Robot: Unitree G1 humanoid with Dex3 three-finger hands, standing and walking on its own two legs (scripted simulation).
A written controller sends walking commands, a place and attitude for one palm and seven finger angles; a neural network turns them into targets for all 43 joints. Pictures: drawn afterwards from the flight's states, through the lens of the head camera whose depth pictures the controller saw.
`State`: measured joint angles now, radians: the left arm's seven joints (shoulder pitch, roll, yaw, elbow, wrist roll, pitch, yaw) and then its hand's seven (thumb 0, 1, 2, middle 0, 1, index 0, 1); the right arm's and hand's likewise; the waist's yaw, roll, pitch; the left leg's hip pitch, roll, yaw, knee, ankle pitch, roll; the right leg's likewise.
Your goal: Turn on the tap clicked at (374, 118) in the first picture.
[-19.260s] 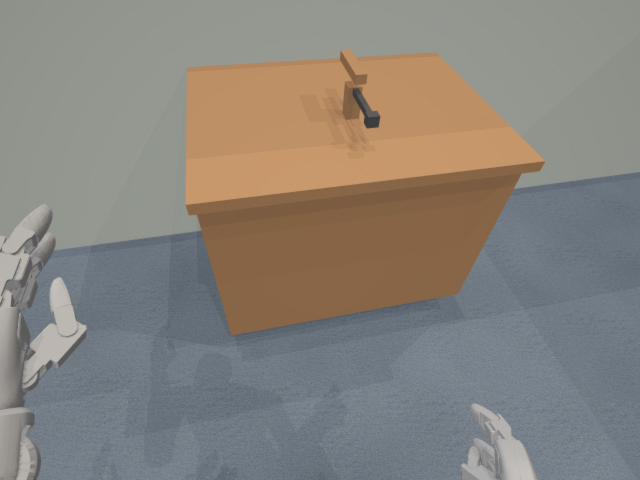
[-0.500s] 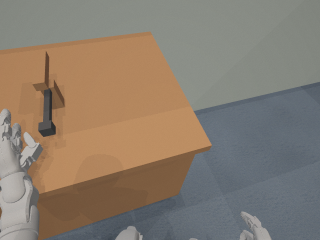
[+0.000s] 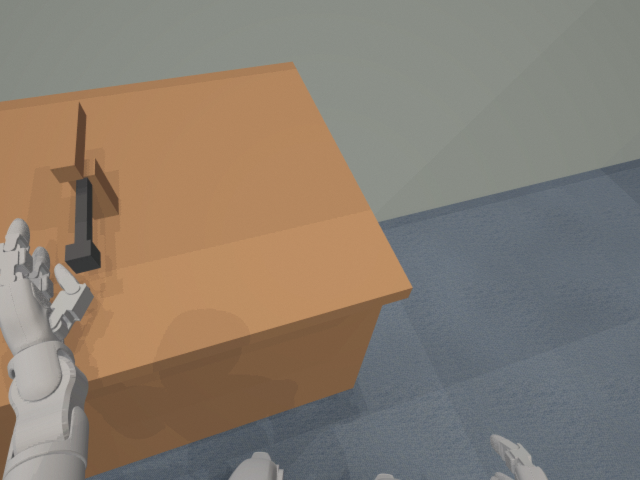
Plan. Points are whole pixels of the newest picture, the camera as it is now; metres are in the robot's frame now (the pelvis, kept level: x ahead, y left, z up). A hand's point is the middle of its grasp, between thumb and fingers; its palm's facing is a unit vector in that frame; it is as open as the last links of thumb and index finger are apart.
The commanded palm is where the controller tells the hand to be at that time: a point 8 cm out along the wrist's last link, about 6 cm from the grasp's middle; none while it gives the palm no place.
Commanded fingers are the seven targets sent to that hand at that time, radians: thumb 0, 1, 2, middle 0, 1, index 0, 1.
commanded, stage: push the lever round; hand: left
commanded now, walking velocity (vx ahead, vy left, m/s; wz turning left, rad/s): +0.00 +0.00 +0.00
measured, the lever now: (83, 256) +0.35 +0.31 +0.07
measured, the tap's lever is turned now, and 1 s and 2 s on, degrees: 1 24 51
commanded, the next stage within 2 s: none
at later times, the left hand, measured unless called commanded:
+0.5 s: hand (115, 286) +0.33 +0.27 +0.05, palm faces +0.63 -0.77 -0.06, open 7.6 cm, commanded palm +0.28 +0.29 +0.06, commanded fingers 0.00 0.90 0.90 -0.15 -0.15 -0.15 -0.15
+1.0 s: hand (153, 270) +0.35 +0.23 +0.05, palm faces +0.71 -0.71 -0.07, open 7.6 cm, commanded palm +0.30 +0.25 +0.06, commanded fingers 0.00 0.90 0.90 -0.15 -0.15 -0.15 -0.15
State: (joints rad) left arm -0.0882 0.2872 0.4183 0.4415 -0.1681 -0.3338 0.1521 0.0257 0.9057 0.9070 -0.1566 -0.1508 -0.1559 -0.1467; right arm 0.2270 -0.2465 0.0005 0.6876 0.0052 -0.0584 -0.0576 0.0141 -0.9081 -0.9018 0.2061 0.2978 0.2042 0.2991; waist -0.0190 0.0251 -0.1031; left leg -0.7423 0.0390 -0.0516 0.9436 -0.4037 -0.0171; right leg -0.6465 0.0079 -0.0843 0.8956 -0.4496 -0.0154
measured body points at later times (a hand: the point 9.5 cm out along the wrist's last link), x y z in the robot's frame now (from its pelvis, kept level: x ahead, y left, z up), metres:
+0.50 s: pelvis +0.00 +0.00 +0.00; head +0.05 +0.01 +0.45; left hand +0.29 +0.31 +0.06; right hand +0.15 -0.24 -0.11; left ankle +0.03 +0.13 -0.69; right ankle +0.00 -0.11 -0.69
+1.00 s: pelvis +0.00 +0.00 +0.00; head +0.04 +0.01 +0.45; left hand +0.31 +0.26 +0.06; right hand +0.14 -0.24 -0.11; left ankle +0.03 +0.13 -0.69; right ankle +0.00 -0.11 -0.69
